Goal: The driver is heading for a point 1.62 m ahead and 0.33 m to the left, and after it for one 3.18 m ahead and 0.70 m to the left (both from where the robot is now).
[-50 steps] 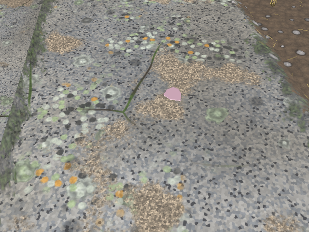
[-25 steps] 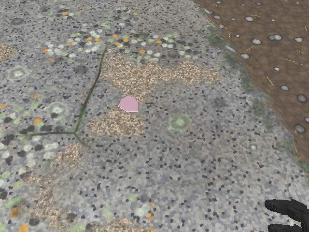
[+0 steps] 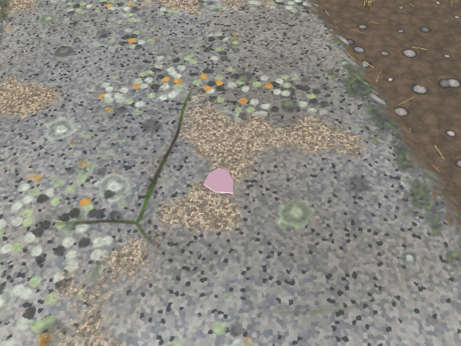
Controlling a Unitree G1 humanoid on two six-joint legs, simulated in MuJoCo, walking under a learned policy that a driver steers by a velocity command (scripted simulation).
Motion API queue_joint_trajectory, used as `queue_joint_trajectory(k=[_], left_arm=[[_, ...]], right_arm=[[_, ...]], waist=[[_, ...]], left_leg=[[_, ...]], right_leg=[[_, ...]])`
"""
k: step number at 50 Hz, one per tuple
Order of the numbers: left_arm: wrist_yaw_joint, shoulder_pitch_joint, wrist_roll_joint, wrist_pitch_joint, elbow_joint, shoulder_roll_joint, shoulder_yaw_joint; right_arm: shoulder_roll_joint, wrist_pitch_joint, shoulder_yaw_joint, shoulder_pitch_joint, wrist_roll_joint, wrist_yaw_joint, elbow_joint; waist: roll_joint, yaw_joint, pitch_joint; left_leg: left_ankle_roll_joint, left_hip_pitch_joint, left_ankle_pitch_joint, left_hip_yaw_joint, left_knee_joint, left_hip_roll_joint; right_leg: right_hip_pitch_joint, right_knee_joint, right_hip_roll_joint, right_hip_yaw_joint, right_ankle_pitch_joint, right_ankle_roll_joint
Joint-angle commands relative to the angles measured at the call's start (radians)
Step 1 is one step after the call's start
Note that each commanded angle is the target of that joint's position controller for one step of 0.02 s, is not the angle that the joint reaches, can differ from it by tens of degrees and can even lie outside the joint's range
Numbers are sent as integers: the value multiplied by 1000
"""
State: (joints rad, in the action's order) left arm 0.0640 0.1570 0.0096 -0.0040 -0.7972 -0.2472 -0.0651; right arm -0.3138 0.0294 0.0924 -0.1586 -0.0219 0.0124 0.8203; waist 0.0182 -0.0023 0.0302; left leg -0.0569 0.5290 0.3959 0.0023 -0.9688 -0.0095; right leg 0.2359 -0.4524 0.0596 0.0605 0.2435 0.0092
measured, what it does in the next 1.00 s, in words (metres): steps on the spot, turning left: left foot, then right foot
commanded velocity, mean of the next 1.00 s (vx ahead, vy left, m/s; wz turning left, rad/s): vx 0.01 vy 0.00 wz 0.40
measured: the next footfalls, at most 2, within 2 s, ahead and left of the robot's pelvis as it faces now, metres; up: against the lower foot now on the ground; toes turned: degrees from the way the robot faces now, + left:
left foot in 0.14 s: +0.06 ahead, +0.13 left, +0.00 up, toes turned +8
right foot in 0.62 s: +0.13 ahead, -0.07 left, +0.00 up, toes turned +25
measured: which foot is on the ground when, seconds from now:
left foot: up 0.00-0.12, down 0.14-0.62, up 0.64-0.92, down 0.94-1.00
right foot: down 0.00-0.14, up 0.16-0.60, down 0.62-1.00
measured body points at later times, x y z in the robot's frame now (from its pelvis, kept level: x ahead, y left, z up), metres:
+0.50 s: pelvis +0.02 +0.04 +0.00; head +0.06 +0.07 +0.45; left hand +0.09 +0.36 -0.11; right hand +0.25 -0.19 -0.09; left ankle +0.02 +0.13 -0.74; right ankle +0.10 -0.11 -0.70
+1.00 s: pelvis +0.03 +0.04 -0.01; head +0.05 +0.05 +0.44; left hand +0.05 +0.32 -0.12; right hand +0.26 -0.15 -0.11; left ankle -0.04 +0.14 -0.74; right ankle +0.10 -0.09 -0.74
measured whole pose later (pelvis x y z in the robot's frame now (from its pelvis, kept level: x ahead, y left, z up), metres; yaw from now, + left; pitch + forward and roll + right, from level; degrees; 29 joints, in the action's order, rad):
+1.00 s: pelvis +0.03 +0.04 -0.01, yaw +24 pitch +0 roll +0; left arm 0.00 0.18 0.02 -0.02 -0.76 -0.24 -0.03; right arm -0.26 0.04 0.05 -0.20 0.01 0.01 0.71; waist -0.01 -0.02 0.03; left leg 0.00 0.21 0.29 -0.06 -0.51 -0.01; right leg 0.26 -0.51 0.02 -0.03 0.25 0.04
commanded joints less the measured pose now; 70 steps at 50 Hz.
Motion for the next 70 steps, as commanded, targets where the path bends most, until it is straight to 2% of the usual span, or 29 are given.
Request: queue_joint_trajectory(k=[1,4,6,7,8,9,10,12,13,15,19,23,28,30,31,32,33,34,36,37,41,44,46,47,48,49,50,54,70], left_arm=[[4,-11,-5,2,45,-190,-51],[-4,-5,-23,5,39,-224,-62],[-11,6,-37,2,24,-206,-59],[-21,68,-18,-2,5,-167,-51],[-31,47,38,-9,58,-87,-22],[-28,-65,15,-18,92,-126,-30],[-24,-101,-13,-15,100,-160,-39],[-4,-79,-5,-4,74,-170,-47],[2,-59,-1,0,73,-177,-52],[-2,-24,-3,-2,69,-159,-50],[-6,-46,-3,-8,86,-127,-38],[-19,-66,-8,-16,102,-133,-35],[-42,-28,-18,-39,109,-146,-38],[-54,21,-13,-48,99,-138,-38],[-54,32,1,-49,104,-173,-45],[-47,15,20,-42,125,-238,-52],[-51,16,45,-38,115,-235,-49],[-52,-2,32,-42,134,-199,-41],[-46,-45,3,-39,142,-167,-30],[-45,-58,-7,-38,140,-156,-24],[-44,-50,-1,-16,129,-139,-15],[-47,-2,-9,-3,115,-170,-20],[-51,32,-20,-9,99,-149,-8],[-57,56,-5,-22,96,-131,1],[-67,90,17,-39,102,-99,11],[-65,47,23,-42,100,-91,17],[-64,1,19,-39,97,-113,12],[-49,12,6,-23,78,-117,7],[-25,59,-4,-11,-43,-121,1]], right_arm=[[-11,-3,-12,71,-4,-24,-112],[-54,3,1,49,-4,-46,-132],[-70,6,15,-27,2,-45,-111],[-131,6,38,-68,5,-32,-109],[-273,7,65,-95,19,-11,-134],[-238,-16,49,-143,49,-25,-145],[-213,-36,41,-105,50,-29,-149],[-156,-45,27,-8,15,-14,-164],[-145,-38,22,24,7,-6,-172],[-141,-32,18,25,17,4,-184],[-154,-24,24,3,10,19,-195],[-166,-12,29,10,13,19,-212],[-157,1,25,26,10,13,-234],[-135,10,14,38,2,18,-239],[-105,9,4,2,7,21,-237],[-52,4,-13,-53,26,18,-239],[-103,-7,4,-15,19,18,-267],[-176,-12,27,-24,22,20,-246],[-150,2,32,-49,13,21,-203],[-124,9,25,-53,16,21,-198],[-20,8,-17,-7,16,8,-211],[-37,3,-13,-5,7,3,-204],[-52,1,-11,-45,19,1,-181],[-98,1,-6,-56,30,8,-191],[-162,4,7,-40,38,15,-189],[-84,0,-11,-16,40,4,-185],[-42,-7,-23,3,46,-4,-188],[-49,-34,-28,-32,40,-1,-166],[-18,-47,-39,-63,32,0,-104]], waist=[[-188,-35,-94],[-196,-25,-103],[-154,15,-110],[-11,14,-139],[321,-7,-152],[219,84,-242],[134,72,-189],[59,26,-131],[68,2,-123],[88,-13,-142],[93,5,-139],[121,17,-110],[140,12,-134],[126,-25,-142],[74,-15,-153],[-155,40,-162],[-313,30,-112],[-218,12,-103],[-136,29,-83],[-135,28,-71],[-196,3,-95],[-213,-16,-107],[-176,4,-96],[-104,-9,-121],[77,-67,-132],[119,-42,-134],[86,-24,-87],[74,-16,-19],[-4,-12,-33]], left_leg=[[-7,-10,-32,41,144,30],[32,-113,-80,84,299,11],[84,-279,-240,99,489,-29],[129,-443,-483,-28,545,38],[296,-615,-928,-440,539,336],[446,-577,-869,-556,588,413],[421,-550,-780,-477,601,363],[317,-475,-615,-367,603,269],[299,-416,-582,-336,616,239],[297,-385,-559,-317,627,207],[294,-392,-442,-345,629,187],[293,-322,-301,-407,637,169],[277,-347,-411,-483,573,162],[229,-317,-431,-460,516,120],[177,-254,-310,-424,460,77],[114,-141,1,-280,271,-48],[67,-16,249,-170,119,-119],[34,-1,244,-188,-58,-79],[-3,17,149,-187,-167,-70],[-18,20,108,-188,-172,-64],[-40,-138,67,-59,138,-9],[-24,-250,-32,-12,396,-13],[20,-399,-260,-25,633,-8],[54,-499,-408,-120,611,75],[117,-492,-490,-192,543,151],[160,-368,-322,-198,561,151],[144,-327,-219,-183,574,118],[102,-278,-218,-156,573,83],[108,-310,-322,-126,553,53]], right_leg=[[-131,88,222,-97,-443,-196],[-129,39,255,-93,-422,-181],[-60,-73,223,-38,-316,-110],[63,-247,164,45,-151,-29],[387,-593,13,99,429,80],[453,-755,-45,-91,494,76],[485,-813,-28,-123,421,59],[488,-755,4,-142,259,45],[438,-724,3,-146,209,47],[385,-687,-26,-136,138,54],[362,-480,-49,-149,89,74],[278,-339,-73,-157,86,77],[162,-170,-90,-148,93,50],[18,46,-80,-123,-77,21],[-83,91,13,-193,-175,-14],[-165,116,208,-387,-375,-103],[-99,145,325,-567,-447,-277],[-83,148,327,-550,-403,-315],[-82,118,220,-399,-340,-239],[-80,111,202,-368,-354,-228],[-73,89,116,-234,-391,-203],[-89,59,133,-261,-381,-212],[-27,44,112,-251,-318,-152],[39,14,87,-226,-229,-88],[73,-19,-1,-130,-93,-26],[-18,-5,-14,-101,-20,18],[-32,-11,-18,-97,-47,35],[-23,-23,-16,-102,-101,27],[-62,-20,-6,-105,-170,50]])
